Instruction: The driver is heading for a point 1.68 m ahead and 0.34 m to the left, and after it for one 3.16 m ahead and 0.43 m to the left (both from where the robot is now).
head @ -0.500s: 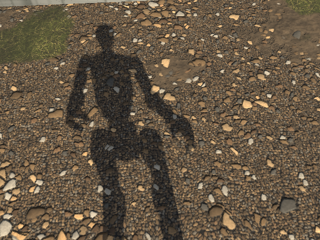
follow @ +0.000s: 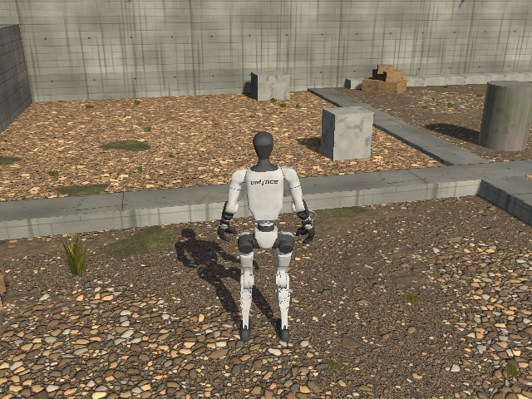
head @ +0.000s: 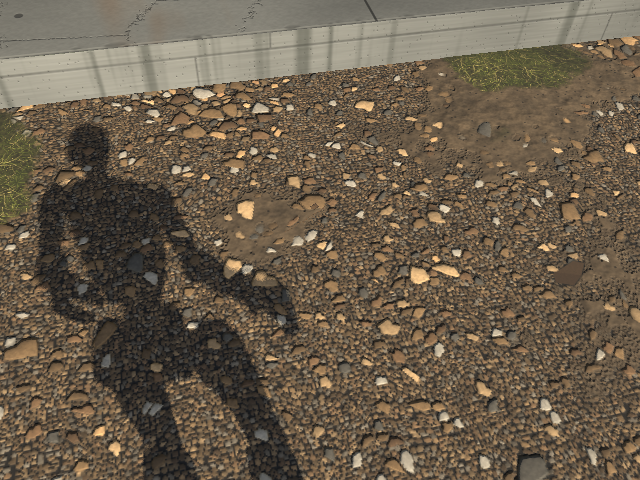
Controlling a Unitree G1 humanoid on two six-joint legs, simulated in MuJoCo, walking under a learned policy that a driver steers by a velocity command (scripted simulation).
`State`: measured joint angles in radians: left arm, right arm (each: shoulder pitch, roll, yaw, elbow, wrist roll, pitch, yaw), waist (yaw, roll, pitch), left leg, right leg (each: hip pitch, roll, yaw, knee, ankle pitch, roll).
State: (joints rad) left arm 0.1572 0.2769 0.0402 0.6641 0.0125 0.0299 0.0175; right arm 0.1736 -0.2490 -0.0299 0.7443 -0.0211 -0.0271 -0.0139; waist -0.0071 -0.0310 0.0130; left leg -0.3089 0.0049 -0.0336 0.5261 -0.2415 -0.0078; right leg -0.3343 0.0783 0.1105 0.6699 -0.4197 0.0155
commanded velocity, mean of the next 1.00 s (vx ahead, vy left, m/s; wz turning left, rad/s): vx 0.01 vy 0.00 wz -0.03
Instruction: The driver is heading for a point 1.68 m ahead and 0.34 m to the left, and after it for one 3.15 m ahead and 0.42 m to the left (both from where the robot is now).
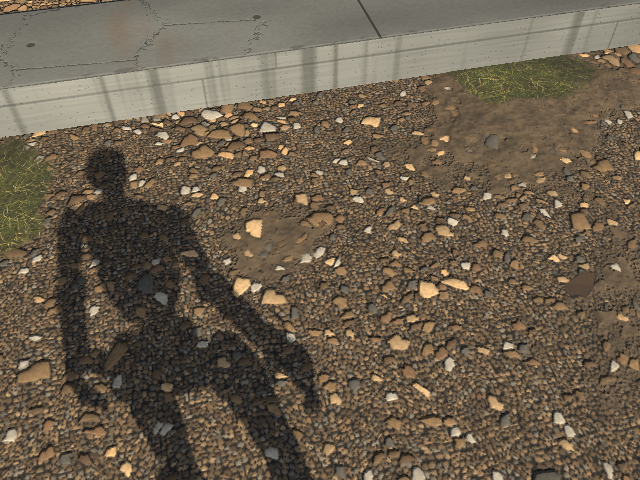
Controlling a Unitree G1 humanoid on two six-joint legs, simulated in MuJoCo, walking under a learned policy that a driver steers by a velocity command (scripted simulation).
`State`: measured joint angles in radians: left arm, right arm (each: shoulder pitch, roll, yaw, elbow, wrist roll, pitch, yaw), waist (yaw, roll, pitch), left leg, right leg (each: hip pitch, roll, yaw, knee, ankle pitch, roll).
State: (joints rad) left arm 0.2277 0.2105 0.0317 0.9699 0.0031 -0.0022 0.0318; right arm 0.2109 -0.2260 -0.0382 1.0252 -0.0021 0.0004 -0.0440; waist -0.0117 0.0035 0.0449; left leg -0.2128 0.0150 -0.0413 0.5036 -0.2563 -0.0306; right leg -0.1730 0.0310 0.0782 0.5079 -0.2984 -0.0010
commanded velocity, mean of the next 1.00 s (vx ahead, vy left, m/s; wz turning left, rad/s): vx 0.06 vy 0.00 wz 0.00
